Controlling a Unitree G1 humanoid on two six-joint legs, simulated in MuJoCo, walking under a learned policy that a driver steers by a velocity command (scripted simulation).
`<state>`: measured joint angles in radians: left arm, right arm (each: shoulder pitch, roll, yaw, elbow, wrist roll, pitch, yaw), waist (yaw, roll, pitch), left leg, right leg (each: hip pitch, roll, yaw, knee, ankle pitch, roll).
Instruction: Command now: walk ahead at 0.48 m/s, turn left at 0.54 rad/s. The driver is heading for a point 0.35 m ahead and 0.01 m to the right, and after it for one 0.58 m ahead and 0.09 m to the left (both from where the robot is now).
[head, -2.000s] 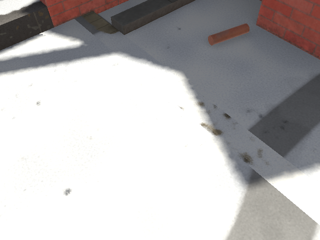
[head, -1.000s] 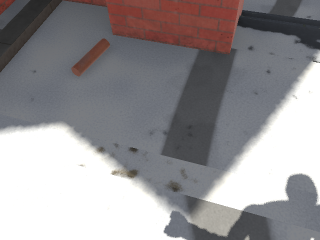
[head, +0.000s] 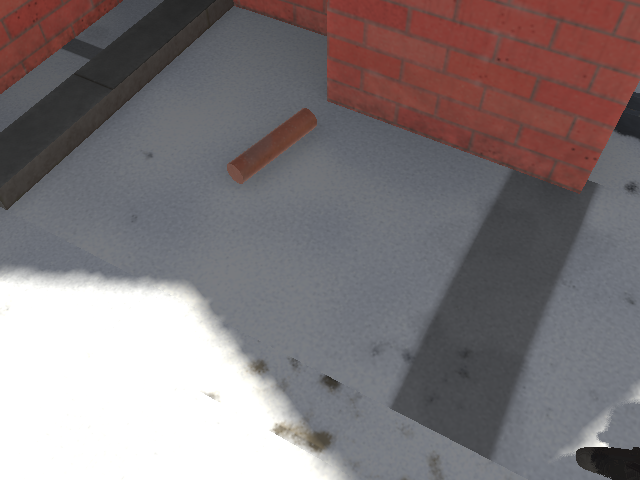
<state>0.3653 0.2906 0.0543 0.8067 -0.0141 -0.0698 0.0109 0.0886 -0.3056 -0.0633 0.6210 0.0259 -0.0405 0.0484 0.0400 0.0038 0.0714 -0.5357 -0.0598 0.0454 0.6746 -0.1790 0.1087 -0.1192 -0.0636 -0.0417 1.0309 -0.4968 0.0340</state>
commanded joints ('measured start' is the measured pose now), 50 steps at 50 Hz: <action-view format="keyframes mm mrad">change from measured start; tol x32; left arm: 1 -124 142 13 -179 -32 -78 -9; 50 -30 121 3 -6 6 61 11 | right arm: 1 267 -173 -53 -1 -9 -20 -15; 50 61 -52 10 30 -35 0 -30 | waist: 1 -141 49 -237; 21 -54 123 -96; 24 24 -300 -434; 28 8 -59 -63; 50 -42 76 -223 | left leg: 1 724 331 -684 -407 -238 220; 8 237 191 -363 -486 144 194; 20 451 219 -439 -281 173 89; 26 -262 49 -210 625 -271 -83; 43 202 62 -77 -209 260 -68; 46 798 441 -441 -142 996 191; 50 463 341 -380 -307 396 133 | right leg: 1 -671 1 150 322 92 -49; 20 -344 49 94 -550 451 -34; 24 505 -334 776 -679 166 -348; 38 -29 -93 101 -807 868 -212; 44 12 -73 115 -547 800 -126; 47 -364 62 143 47 -229 11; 50 -404 -8 124 30 -102 38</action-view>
